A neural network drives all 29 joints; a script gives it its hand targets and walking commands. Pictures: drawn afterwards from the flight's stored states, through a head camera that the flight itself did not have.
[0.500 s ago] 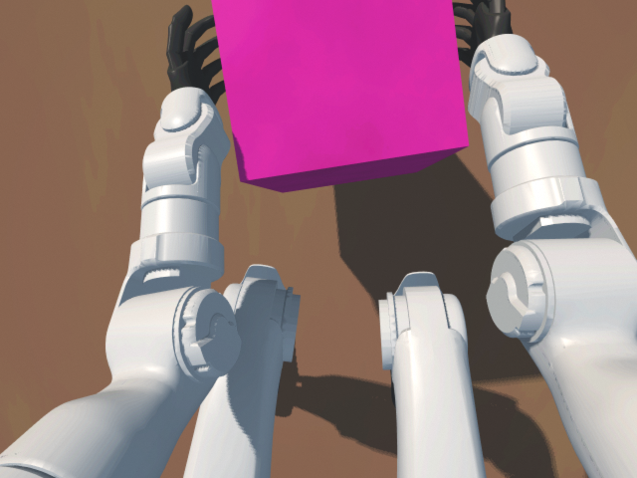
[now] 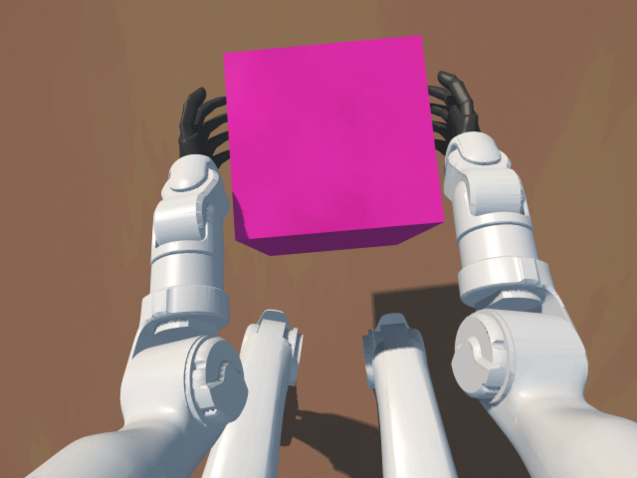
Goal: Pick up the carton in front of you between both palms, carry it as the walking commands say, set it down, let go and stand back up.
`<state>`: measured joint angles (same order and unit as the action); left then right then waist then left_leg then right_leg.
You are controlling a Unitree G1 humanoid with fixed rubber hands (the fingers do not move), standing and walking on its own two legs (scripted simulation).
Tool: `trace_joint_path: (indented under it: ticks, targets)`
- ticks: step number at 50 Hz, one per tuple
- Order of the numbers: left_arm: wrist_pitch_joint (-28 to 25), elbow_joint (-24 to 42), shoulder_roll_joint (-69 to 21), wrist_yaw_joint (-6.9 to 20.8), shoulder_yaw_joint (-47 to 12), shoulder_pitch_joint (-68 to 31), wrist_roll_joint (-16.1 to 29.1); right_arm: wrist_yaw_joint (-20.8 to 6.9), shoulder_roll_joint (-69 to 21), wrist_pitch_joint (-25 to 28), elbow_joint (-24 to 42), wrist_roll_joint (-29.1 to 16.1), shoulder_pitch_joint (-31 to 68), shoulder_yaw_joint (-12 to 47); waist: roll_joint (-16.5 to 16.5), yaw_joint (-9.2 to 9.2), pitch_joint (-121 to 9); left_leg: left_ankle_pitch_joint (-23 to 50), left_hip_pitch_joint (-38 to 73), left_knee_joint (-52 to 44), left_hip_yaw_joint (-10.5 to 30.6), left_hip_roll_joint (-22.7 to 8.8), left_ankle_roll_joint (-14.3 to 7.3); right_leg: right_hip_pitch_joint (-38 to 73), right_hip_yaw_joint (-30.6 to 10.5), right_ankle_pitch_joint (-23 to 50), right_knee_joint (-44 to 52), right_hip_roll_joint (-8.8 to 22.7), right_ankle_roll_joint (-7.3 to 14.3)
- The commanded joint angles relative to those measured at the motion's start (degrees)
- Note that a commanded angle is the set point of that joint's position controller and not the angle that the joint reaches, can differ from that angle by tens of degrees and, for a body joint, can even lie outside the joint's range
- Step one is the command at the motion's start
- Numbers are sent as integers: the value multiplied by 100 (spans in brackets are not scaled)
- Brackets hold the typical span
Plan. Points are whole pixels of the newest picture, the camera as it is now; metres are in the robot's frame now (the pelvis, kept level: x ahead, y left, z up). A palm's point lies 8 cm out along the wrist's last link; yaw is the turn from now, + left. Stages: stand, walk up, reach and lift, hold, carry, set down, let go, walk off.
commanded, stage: reach and lift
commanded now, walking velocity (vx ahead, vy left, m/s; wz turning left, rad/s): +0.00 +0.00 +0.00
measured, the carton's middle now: (328, 169) +0.49 +0.01 -0.13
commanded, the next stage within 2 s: none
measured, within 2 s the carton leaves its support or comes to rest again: neither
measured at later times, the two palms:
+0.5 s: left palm (118, 131) +0.43 +0.15 +0.11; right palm (532, 122) +0.44 -0.15 +0.10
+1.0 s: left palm out of the picture +0.40 +0.16 +0.25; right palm out of the picture +0.39 -0.14 +0.25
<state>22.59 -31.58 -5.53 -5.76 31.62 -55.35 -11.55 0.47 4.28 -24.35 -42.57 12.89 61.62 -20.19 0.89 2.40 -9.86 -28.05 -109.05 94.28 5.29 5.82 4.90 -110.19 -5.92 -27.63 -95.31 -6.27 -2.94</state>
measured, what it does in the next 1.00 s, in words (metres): rises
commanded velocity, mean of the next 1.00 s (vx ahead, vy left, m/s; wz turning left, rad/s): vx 0.00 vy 0.00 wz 0.00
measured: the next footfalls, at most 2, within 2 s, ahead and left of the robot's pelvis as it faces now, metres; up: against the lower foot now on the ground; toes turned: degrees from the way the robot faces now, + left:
none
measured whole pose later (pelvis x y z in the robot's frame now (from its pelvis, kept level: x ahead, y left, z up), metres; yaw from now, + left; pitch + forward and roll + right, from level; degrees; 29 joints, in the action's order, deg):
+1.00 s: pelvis +0.09 +0.01 +0.24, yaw -1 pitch +5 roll +0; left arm 27.0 -24.4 -8.8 -2.2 15.9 -15.5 -12.9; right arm 2.2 -8.2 -28.5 -24.9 12.8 14.7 -14.4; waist 0.2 0.1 -7.6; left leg -15.2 -21.3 31.3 8.3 2.9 1.0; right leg -21.4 -8.1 -15.0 -31.1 -2.7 -1.1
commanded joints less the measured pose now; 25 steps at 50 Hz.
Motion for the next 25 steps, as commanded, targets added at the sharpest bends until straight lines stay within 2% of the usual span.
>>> trace_joint_path:
  ticks: [1,12,25]
  targets:
    - [51,-507,-5954,1738,-3686,-3808,1083,-1411,-6615,254,205,-1148,3305,2800,-583,11,-6103,1400,3347,-1115,-1082,442,-188,4184,1011,1416,1294,-362,60]
    - [-139,-858,-6061,1800,-3611,-2498,804,-1273,-6772,478,115,-909,2085,2652,-366,-50,-4886,1240,4201,-2254,-818,418,-261,5134,723,1343,2461,-336,124]
    - [-282,-742,-6232,1793,-3982,-967,655,-1254,-6992,630,559,-858,757,3063,-219,-105,-3981,1605,5996,-3749,-447,291,-343,6702,418,1693,3902,-218,188]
